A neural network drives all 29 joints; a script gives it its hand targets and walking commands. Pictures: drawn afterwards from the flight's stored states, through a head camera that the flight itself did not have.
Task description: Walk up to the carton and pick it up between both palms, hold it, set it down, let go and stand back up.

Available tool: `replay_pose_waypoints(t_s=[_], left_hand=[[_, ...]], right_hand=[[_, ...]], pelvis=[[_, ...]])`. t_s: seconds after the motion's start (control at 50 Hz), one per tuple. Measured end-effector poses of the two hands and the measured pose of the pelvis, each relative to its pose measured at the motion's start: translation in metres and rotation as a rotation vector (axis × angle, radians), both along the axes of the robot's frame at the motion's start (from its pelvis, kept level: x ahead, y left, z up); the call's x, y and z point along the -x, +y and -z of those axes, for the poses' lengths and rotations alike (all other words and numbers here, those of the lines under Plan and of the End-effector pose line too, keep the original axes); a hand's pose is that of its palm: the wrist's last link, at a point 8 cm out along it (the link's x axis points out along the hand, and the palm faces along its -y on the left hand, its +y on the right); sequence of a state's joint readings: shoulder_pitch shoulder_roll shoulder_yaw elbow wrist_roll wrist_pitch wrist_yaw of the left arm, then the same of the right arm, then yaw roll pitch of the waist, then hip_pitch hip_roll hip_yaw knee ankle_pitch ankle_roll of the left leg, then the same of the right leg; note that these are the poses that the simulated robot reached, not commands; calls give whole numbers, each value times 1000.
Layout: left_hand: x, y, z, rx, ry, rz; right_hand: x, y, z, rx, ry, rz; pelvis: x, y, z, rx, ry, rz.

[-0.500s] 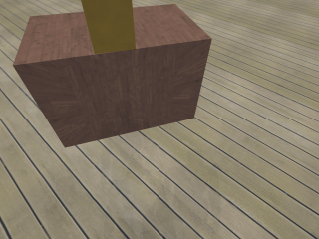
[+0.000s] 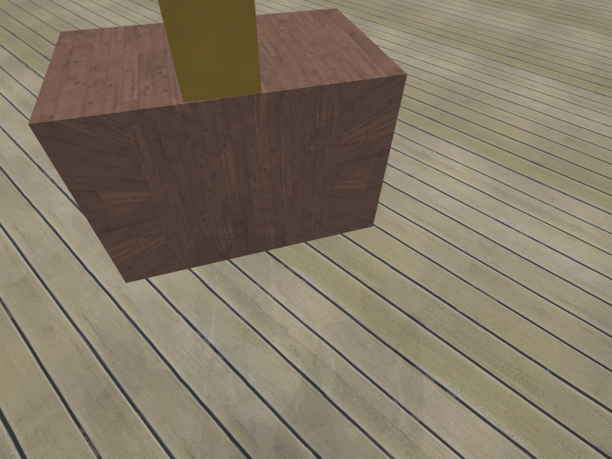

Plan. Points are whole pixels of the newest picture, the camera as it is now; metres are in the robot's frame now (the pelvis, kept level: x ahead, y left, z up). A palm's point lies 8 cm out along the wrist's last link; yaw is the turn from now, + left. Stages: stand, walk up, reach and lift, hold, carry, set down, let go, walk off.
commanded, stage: stand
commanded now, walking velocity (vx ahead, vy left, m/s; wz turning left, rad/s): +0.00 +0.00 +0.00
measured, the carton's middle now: (210, 29) +1.13 +0.24 +0.09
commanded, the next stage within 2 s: walk up in 1.60 s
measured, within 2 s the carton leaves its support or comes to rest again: neither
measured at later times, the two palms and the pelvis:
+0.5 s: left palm out of the picture -0.03 +0.20 -0.15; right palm out of the picture -0.04 -0.20 -0.15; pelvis +0.00 +0.00 +0.00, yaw +0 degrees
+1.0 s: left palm out of the picture -0.03 +0.19 -0.15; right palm out of the picture -0.03 -0.20 -0.15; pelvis +0.00 -0.01 +0.00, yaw +0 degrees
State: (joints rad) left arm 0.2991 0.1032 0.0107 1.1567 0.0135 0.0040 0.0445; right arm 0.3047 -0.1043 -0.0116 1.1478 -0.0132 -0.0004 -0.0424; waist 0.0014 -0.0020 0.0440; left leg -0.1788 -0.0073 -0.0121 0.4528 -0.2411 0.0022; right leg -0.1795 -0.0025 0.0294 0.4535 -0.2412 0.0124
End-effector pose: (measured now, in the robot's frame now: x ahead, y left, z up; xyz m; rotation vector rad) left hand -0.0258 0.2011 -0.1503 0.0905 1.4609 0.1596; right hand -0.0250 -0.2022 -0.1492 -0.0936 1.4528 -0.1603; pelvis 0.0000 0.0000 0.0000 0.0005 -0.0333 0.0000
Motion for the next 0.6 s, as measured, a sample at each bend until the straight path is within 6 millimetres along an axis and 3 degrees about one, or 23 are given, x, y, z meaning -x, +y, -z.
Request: replay_pose_waypoints(t_s=[0.6], left_hand=[[6,-6,-1,9,12,-1]], right_hand=[[11,-1,-1,-9,22,3]], pelvis=[[0,-4,0,2,8,-2]])
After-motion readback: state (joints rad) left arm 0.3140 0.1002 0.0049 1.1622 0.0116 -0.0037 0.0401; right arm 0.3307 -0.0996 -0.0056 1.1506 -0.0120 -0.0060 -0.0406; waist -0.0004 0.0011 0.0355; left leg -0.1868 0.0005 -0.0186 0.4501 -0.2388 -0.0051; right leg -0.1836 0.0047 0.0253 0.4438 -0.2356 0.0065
